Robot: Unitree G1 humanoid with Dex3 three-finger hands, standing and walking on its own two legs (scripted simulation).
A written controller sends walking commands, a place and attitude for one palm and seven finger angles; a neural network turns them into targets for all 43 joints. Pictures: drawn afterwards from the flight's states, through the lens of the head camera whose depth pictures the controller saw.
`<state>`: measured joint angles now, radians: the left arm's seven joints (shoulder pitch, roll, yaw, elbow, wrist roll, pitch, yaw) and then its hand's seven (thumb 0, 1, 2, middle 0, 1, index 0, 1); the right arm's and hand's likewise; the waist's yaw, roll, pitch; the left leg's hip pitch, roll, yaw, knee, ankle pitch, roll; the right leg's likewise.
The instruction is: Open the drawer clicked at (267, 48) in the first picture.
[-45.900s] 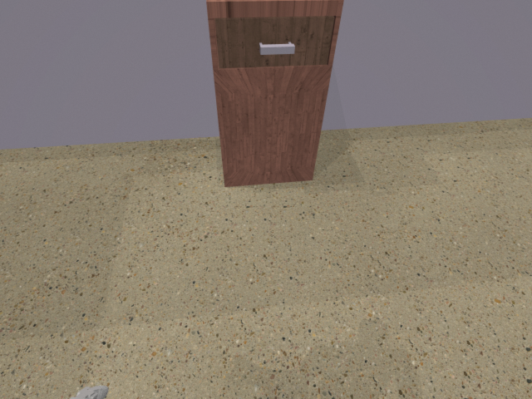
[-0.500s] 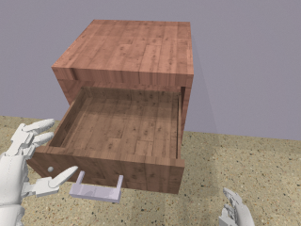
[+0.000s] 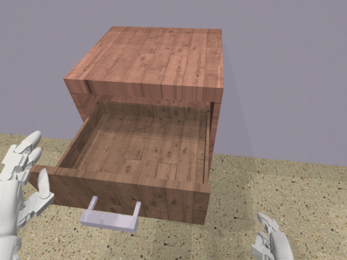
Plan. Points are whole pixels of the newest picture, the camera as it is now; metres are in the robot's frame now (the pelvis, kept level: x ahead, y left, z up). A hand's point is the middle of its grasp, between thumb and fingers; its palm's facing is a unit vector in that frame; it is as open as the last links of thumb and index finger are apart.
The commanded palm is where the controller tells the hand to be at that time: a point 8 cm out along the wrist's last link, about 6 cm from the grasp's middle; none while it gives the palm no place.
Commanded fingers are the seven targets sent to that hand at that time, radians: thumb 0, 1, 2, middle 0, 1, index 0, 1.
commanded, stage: step back with the hand held close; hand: left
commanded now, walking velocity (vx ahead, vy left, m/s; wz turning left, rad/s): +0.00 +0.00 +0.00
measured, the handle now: (112, 211) +0.23 +0.18 -0.02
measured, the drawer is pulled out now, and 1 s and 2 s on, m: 0.30 0.30 0.30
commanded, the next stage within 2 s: stop stepping back and stand still in 1.18 s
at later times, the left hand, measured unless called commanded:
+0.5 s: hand (45, 202) +0.17 +0.24 +0.15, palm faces +0.23 -0.83 -0.51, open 7.4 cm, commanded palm +0.10 +0.29 +0.18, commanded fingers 0.00 0.90 0.90 -0.20 -0.30 -0.20 -0.30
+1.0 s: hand out of the picture +0.07 +0.22 +0.16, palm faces +0.36 -0.84 -0.41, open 7.4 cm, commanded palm -0.01 +0.27 +0.18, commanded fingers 0.00 0.90 0.90 -0.20 -0.30 -0.20 -0.30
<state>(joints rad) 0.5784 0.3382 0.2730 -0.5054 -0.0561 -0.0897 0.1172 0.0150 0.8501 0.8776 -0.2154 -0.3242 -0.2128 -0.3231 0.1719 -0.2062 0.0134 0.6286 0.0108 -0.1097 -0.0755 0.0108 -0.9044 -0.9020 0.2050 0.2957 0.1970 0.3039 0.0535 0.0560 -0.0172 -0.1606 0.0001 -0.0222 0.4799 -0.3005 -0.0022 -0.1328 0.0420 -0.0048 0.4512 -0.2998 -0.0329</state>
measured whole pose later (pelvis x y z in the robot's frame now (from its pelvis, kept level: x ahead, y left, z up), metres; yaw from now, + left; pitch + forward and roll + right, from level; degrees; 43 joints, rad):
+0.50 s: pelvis -0.04 +0.02 +0.00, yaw -2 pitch +2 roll +0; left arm 0.67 0.43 0.36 -0.59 -0.04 -0.17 0.13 0.02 0.88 0.89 -0.22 -0.30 -0.21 -0.30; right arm 0.20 -0.21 -0.02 0.55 0.02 -0.03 -0.06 0.01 -0.91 -0.90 0.20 0.30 0.20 0.30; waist -0.05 -0.01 0.01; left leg -0.32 -0.01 0.03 0.54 -0.26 0.02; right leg -0.31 0.03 0.04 0.53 -0.26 -0.01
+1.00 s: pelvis -0.14 -0.01 -0.01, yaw +0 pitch +1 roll +1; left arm 0.56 0.38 0.34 -0.53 -0.03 -0.22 0.16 0.02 0.88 0.89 -0.21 -0.30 -0.21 -0.30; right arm 0.24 -0.23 0.01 0.60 0.00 -0.09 -0.06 0.01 -0.90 -0.90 0.21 0.30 0.20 0.30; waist -0.04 -0.04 -0.03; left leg -0.28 0.01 0.04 0.56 -0.35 0.00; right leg -0.43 -0.01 -0.05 0.55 -0.14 -0.04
